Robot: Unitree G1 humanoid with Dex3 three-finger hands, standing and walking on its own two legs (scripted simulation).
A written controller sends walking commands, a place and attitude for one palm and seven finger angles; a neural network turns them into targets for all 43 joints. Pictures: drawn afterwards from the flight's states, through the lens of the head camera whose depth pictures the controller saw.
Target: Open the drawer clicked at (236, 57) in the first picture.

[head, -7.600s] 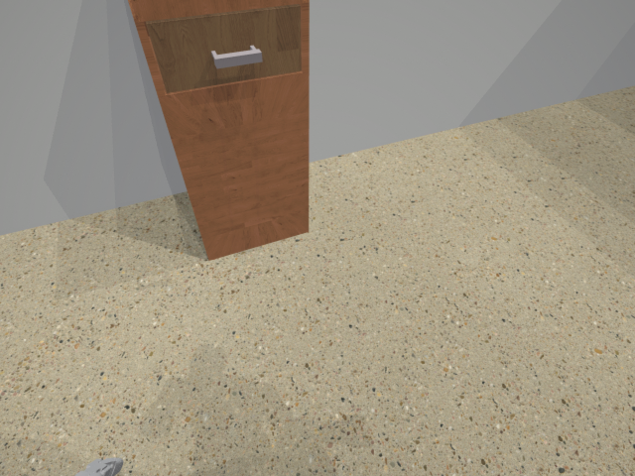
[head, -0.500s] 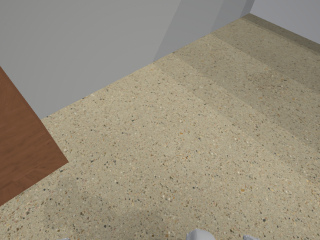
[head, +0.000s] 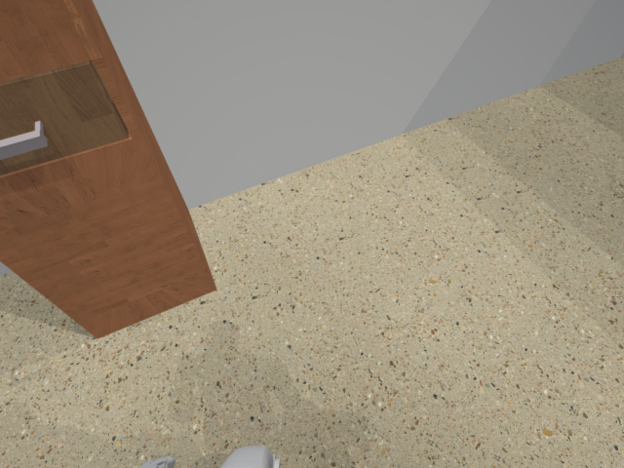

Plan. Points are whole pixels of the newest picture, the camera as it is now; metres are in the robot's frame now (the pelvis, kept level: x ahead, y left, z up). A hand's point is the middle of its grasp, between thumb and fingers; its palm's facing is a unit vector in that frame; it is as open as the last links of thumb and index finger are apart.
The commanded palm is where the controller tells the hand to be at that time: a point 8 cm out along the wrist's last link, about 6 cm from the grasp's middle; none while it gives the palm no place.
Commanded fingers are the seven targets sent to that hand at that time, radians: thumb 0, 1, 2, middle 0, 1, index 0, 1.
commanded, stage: turn to face it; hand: left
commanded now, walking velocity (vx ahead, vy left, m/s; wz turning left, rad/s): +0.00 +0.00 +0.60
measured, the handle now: (10, 140) +0.66 +0.61 +0.04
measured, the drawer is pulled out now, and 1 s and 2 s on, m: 0.00 0.00 0.00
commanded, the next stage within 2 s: take the last steps up to it in 0.70 s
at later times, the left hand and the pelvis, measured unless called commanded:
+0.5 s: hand out of the picture +0.04 +0.28 -0.16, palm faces +0.28 -0.92 -0.26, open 7.4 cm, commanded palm none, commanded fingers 0.00 0.90 0.90 -0.20 -0.30 -0.20 -0.30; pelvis +0.00 +0.04 +0.00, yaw +15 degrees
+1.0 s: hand out of the picture -0.07 +0.19 -0.16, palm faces +0.48 -0.84 -0.25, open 7.4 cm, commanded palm none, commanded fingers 0.00 0.90 0.90 -0.20 -0.30 -0.20 -0.30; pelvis +0.00 +0.01 +0.00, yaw +26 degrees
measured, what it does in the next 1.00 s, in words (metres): steps on the spot, turning left: left foot, then right foot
